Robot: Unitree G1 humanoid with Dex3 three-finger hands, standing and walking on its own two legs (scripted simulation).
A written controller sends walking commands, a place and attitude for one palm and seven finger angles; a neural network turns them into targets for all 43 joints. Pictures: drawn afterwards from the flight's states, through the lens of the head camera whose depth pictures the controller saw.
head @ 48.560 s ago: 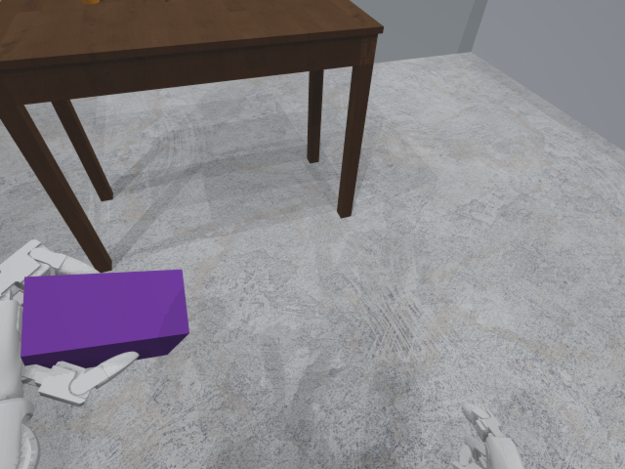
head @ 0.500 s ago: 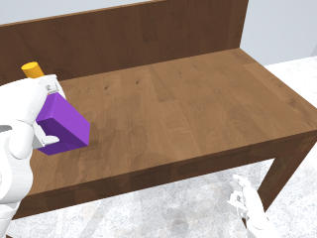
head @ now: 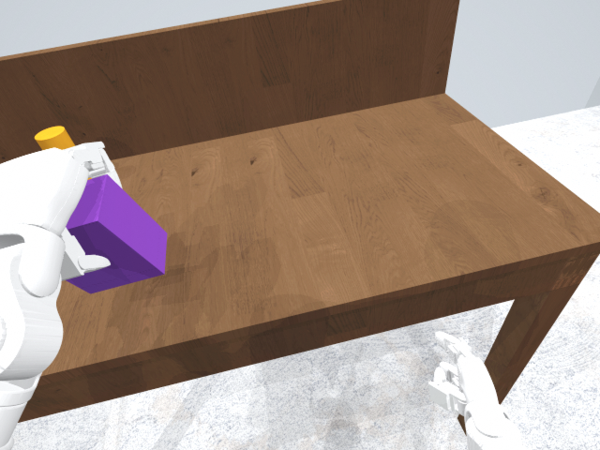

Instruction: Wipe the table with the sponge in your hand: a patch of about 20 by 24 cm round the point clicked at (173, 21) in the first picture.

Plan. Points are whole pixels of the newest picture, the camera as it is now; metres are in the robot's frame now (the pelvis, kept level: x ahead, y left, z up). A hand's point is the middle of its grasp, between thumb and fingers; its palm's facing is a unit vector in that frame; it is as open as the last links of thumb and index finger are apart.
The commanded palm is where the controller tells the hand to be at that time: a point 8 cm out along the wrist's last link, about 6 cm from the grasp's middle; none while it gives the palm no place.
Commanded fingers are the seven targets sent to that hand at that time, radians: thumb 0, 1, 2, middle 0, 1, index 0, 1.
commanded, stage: move the sponge above the wiping area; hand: left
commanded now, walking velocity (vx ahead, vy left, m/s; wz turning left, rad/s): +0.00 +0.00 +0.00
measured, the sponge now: (109, 247) +0.26 +0.29 +0.18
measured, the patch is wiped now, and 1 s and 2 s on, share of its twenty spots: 0.00 0.00 0.00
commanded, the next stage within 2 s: none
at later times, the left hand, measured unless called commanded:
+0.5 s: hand (92, 215) +0.26 +0.28 +0.23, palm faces +0.28 -0.06 -0.96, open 10.3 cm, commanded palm +0.21 +0.28 +0.29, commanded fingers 0.00 0.10 1.30 -1.20 -1.60 -1.20 -1.60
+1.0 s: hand (105, 223) +0.28 +0.29 +0.21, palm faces +0.20 -0.04 -0.98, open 10.3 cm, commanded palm +0.23 +0.28 +0.28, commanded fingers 0.00 0.10 1.30 -1.20 -1.60 -1.20 -1.60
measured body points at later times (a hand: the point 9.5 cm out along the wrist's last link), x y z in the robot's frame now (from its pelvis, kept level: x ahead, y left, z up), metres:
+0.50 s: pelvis +0.00 +0.01 +0.00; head -0.02 -0.05 +0.45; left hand +0.24 +0.28 +0.29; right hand +0.27 -0.17 -0.07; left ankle +0.04 +0.12 -0.73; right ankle +0.04 -0.07 -0.73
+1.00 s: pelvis +0.00 +0.00 +0.00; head -0.02 -0.06 +0.45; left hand +0.26 +0.29 +0.26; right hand +0.27 -0.18 -0.07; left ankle +0.04 +0.12 -0.73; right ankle +0.04 -0.07 -0.73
